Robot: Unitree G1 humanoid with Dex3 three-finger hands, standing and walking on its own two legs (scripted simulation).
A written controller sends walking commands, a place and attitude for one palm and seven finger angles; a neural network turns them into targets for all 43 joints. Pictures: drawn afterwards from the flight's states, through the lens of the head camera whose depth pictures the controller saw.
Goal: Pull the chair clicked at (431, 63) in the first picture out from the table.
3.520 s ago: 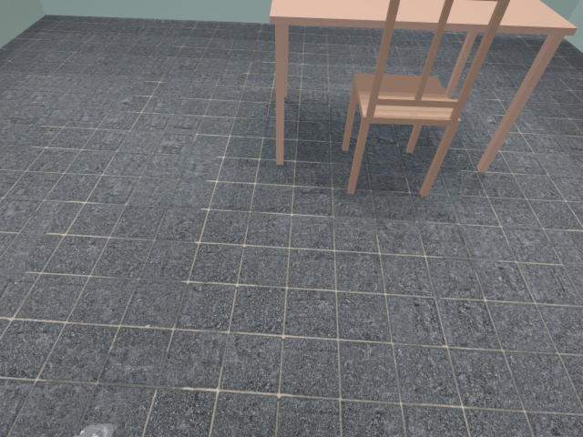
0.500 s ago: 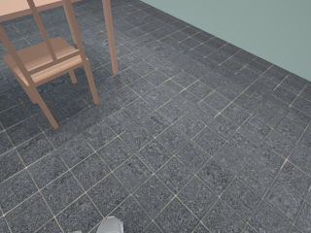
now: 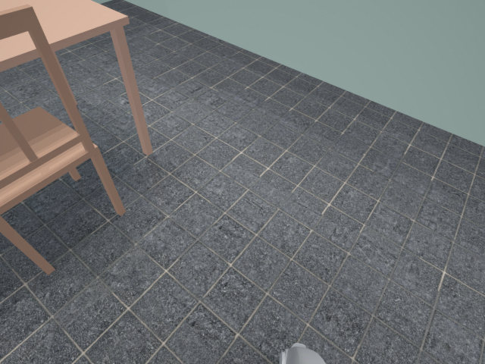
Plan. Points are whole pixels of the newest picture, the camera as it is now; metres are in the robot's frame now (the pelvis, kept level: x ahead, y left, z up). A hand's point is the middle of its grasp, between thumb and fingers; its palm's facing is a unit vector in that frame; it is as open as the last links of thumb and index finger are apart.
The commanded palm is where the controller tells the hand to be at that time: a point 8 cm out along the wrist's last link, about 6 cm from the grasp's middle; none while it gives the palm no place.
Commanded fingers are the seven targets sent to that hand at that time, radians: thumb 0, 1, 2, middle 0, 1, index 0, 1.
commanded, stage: walk to a spot facing it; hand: left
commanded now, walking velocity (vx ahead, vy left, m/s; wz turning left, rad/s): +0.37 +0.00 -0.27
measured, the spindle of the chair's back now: (2, 114) +0.70 +0.70 -0.07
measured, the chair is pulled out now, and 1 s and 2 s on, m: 0.00 0.00 0.00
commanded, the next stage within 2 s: turn to face it in 0.74 s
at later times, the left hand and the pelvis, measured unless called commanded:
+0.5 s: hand (178, 304) +0.26 +0.14 -0.18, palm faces +0.00 -0.98 -0.17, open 7.3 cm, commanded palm none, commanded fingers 0.00 0.90 0.90 -0.20 -0.30 -0.20 -0.30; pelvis +0.24 -0.03 -0.01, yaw -4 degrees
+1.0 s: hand (208, 192) +0.56 +0.12 -0.17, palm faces -0.21 -0.95 -0.23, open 7.4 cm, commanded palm none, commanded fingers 0.00 0.90 0.90 -0.20 -0.30 -0.20 -0.30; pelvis +0.43 -0.05 -0.01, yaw -13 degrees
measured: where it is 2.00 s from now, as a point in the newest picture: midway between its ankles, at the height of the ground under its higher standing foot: (256, 303)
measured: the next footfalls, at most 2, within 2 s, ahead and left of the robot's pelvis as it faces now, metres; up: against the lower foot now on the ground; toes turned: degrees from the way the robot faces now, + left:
right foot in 0.16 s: +0.22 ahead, -0.14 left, +0.00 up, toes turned -12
left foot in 0.58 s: +0.44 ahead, +0.09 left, +0.00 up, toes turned +7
